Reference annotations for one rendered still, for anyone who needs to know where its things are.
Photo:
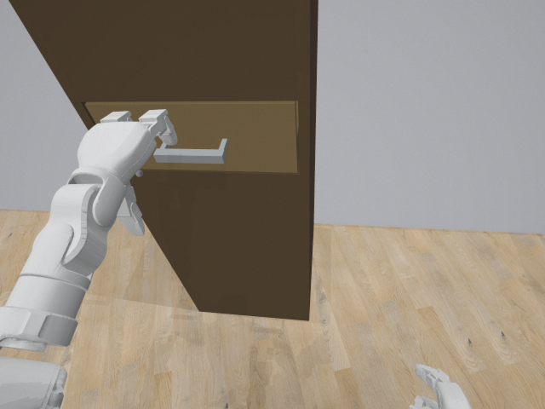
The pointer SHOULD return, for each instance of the handle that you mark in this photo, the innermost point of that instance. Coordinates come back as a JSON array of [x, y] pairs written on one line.
[[196, 156]]

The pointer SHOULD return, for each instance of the robot left hand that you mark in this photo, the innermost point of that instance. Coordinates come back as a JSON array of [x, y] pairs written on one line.
[[121, 147]]

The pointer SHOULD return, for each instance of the robot left upper arm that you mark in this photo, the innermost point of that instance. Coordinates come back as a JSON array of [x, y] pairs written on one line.
[[30, 384]]

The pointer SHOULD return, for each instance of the drawer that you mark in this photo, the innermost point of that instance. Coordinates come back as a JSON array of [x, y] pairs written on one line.
[[263, 136]]

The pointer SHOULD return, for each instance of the left robot forearm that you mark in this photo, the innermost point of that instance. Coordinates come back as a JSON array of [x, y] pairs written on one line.
[[42, 307]]

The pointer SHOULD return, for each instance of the robot right hand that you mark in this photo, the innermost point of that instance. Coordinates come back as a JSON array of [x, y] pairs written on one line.
[[449, 395]]

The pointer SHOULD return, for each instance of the cabinet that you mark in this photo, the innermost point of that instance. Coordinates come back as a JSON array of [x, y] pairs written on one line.
[[241, 242]]

